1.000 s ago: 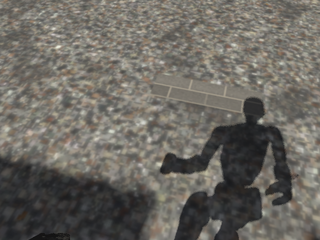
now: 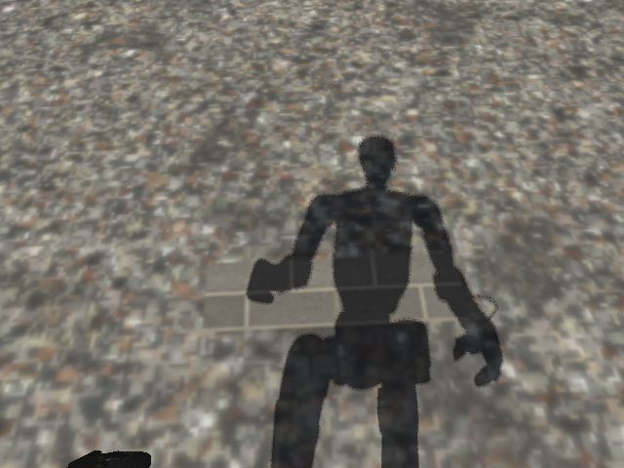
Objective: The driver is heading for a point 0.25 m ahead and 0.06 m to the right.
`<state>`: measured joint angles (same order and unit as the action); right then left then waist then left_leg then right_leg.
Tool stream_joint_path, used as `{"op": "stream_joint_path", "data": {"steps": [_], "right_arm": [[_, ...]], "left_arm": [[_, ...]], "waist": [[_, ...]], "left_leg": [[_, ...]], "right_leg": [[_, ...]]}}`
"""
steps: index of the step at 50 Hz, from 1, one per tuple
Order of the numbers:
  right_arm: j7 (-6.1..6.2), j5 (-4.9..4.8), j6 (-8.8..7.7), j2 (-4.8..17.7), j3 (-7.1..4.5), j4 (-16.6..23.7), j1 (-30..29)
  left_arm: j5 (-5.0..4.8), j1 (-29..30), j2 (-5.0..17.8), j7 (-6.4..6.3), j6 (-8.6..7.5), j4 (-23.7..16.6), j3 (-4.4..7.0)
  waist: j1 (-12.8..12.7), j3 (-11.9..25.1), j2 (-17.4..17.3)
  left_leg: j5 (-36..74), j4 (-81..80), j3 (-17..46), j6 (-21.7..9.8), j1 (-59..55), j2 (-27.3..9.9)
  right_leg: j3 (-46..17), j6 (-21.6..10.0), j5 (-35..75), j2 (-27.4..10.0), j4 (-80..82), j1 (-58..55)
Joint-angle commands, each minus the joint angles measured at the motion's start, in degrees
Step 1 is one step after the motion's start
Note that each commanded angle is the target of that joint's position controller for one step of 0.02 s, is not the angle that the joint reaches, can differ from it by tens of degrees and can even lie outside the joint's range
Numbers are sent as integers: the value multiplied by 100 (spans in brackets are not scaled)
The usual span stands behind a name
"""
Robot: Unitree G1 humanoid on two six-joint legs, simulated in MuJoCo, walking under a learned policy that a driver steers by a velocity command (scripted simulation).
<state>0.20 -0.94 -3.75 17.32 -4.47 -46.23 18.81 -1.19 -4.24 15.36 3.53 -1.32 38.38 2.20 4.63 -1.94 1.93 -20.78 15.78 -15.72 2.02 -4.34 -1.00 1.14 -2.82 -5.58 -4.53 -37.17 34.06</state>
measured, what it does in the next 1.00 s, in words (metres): walks ahead: right foot, then left foot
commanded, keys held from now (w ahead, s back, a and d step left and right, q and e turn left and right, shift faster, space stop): w+e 0.02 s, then no key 0.98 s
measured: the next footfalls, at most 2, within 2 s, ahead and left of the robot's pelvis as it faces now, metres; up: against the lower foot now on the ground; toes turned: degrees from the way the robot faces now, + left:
right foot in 0.04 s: +0.19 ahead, -0.11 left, +0.00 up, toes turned -6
left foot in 0.50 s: +0.31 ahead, +0.11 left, +0.00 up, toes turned -6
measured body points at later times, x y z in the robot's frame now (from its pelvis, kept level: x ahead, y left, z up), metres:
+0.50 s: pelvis +0.18 -0.02 +0.01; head +0.20 -0.02 +0.46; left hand +0.35 +0.23 -0.10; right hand +0.30 -0.29 -0.10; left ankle +0.27 +0.11 -0.73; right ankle +0.15 -0.11 -0.73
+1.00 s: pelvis +0.22 +0.01 +0.01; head +0.23 +0.01 +0.46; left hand +0.31 +0.26 -0.13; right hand +0.33 -0.26 -0.12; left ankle +0.27 +0.11 -0.73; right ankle +0.15 -0.11 -0.73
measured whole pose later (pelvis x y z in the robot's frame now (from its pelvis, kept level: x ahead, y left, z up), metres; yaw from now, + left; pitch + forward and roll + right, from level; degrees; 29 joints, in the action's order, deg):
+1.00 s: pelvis +0.22 +0.01 +0.01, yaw -7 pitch -1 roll +0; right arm 0.6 0.3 -0.3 13.4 -1.7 -52.7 5.2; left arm 0.4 -12.4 14.2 -1.8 1.2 54.1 2.1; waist -0.6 -2.1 -0.2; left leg -12.5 29.8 -0.4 -1.0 16.2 0.4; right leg -0.9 0.0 -20.1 0.5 -28.0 6.8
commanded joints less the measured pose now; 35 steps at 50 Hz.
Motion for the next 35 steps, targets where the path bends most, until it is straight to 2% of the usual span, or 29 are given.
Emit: {"op": "stream_joint_path", "data": {"steps": [1, 2, 3, 4, 5, 6, 7, 8, 9, 10, 12, 14, 16, 20, 22, 23, 24, 25, 26, 27, 28, 29, 30, 31, 35], "right_arm": [[66, -91, 77, 1224, -305, 323, -254], [93, -90, 105, 1079, -235, 342, -232], [93, 146, 48, 637, -58, 505, -34], [29, 180, -103, 199, 124, 745, 342], [-23, -18, -210, 840, -4, 646, -180], [-33, -148, -224, 826, 1, 721, -469], [25, -54, -196, 718, 30, 655, -502], [74, 53, -134, 749, 2, 614, -544], [86, 58, -38, 753, -10, 576, -443], [104, 71, 49, 678, -4, 517, -295], [147, 105, 147, 514, 36, 445, -156], [164, 138, 175, 381, 82, 469, -330], [137, 131, 180, 292, 125, 486, -578], [79, 93, 193, 356, 117, 523, -978], [56, 116, 189, 401, 92, 538, -1043], [42, 144, 173, 384, 85, 502, -950], [35, 197, 145, 411, 79, 470, -866], [68, 248, 121, 657, 39, 488, -856], [104, 259, 140, 934, -2, 545, -1042], [92, 210, 191, 525, 79, 517, -1182], [48, 153, 222, 302, 126, 529, -1316], [14, 148, 237, 276, 130, 519, -1329], [-12, 154, 222, 310, 132, 491, -1293], [-27, 155, 191, 347, 127, 437, -1250], [-13, 142, 156, 311, 142, 272, -1234]], "left_arm": [[2, -386, 776, 9, -41, -431, 320], [18, -1333, 1108, -64, -29, -175, 518], [39, -1955, 1680, -206, 13, -75, 668], [115, -1511, 2034, -215, -40, -358, 646], [124, -1509, 1445, -151, -96, -436, 472], [138, -1380, 1172, -140, -143, -335, 388], [70, -1108, 977, -134, -173, -290, 335], [42, -818, 793, -160, -175, -312, 287], [110, -654, 815, -178, -179, -350, 271], [156, -548, 847, -188, -201, -334, 282], [185, -462, 894, -227, -255, -239, 288], [162, -428, 844, -286, -233, -132, 264], [157, -401, 812, -338, -171, -50, 243], [192, -543, 782, -340, -84, 196, 198], [170, -520, 733, -318, -54, 304, 164], [128, -432, 680, -319, -43, 334, 134], [95, -488, 585, -320, -46, 391, 93], [189, -705, 430, -327, -84, 412, 36], [286, -1332, 405, -318, -123, 528, 47], [293, -1354, 317, -351, -100, 610, 4], [269, -1075, 433, -372, -31, 584, 8], [217, -863, 538, -400, 46, 597, 41], [191, -735, 585, -418, 122, 579, 57], [197, -730, 582, -423, 181, 576, 59], [182, -771, 534, -450, 204, 713, 66]], "waist": [[-667, 349, -653], [-1144, 831, -492], [-1200, 1376, 572], [-634, 2287, 1563], [-1083, 2441, 361], [-979, 1737, 252], [-743, 1182, -176], [-590, 960, -79], [-430, 873, 81], [-316, 884, 83], [-198, 880, 77], [-226, 864, 160], [-322, 877, 269], [-534, 798, 336], [-518, 701, 377], [-404, 675, 348], [-317, 663, 226], [-453, 794, -119], [-910, 918, -782], [-863, 1028, -1090], [-736, 866, -990], [-602, 721, -778], [-538, 613, -710], [-536, 583, -668], [-499, 651, -526]], "left_leg": [[5386, 1251, 328, -803, 7, -1504], [5443, 2587, 174, -578, 610, -1217], [2444, 4507, 206, -236, 2287, -843], [-1568, 6450, 1097, 128, 4211, 310], [-1392, 6656, 2014, 56, 4433, -15], [-1047, 6408, 1911, -32, 4576, -232], [-705, 5881, 1850, -37, 4470, -485], [-495, 5466, 1855, -27, 4209, -624], [-303, 5362, 1864, -9, 3737, -651], [-146, 5233, 1821, 48, 3469, -597], [196, 4743, 1780, 153, 3291, -518], [617, 4029, 1777, 204, 3278, -495], [1127, 3304, 1760, 206, 3100, -470], [1440, 2328, 1770, 165, 2767, -354], [1234, 1893, 1757, 45, 2581, -279], [1443, 1437, 1699, -56, 2292, -219], [2251, 797, 1724, -180, 1841, -223], [3801, 749, 2178, -311, 1290, -659], [4527, 1066, 2539, -713, 868, -1090], [3895, 1063, 2581, -975, 1041, -1115], [3036, 1024, 2466, -863, 1286, -883], [2567, 1027, 2302, -703, 1413, -676], [2444, 1055, 2223, -610, 1484, -581], [2415, 1062, 2187, -570, 1523, -542], [2873, 1210, 2087, -557, 1358, -470]], "right_leg": [[534, -382, -648, 568, 228, -942], [513, -580, -172, 849, 627, -2394], [-1139, -961, 1225, -299, 583, -4152], [-4286, -2200, 1436, -1761, 1340, -5479], [-3843, -1970, 2184, -1752, 1564, -5271], [-2774, -1753, 2929, -1537, 1415, -4660], [-2088, -1466, 3109, -1205, 1397, -3868], [-1734, -1321, 3035, -1006, 1523, -3286], [-1531, -1276, 3185, -900, 1693, -2734], [-1373, -1307, 3433, -843, 1822, -2426], [-1017, -1330, 3810, -752, 1952, -2167], [-744, -1228, 3786, -628, 1963, -2188], [-532, -1087, 3482, -492, 1946, -2233], [-694, -1030, 2711, -600, 1872, -2399], [-878, -982, 2297, -673, 1677, -2434], [-897, -872, 1970, -608, 1496, -2371], [-885, -634, 1424, -419, 1319, -2264], [-778, -325, 698, -92, 1058, -2099], [-527, -67, -526, 344, 943, -1730], [-404, 113, -1128, 415, 1043, -1883], [-390, 174, -1018, 398, 1178, -1981], [-381, 148, -885, 397, 1141, -1938], [-420, 106, -690, 375, 1134, -1918], [-464, 89, -556, 335, 1169, -1972], [-500, 102, -80, 271, 1152, -2140]]}}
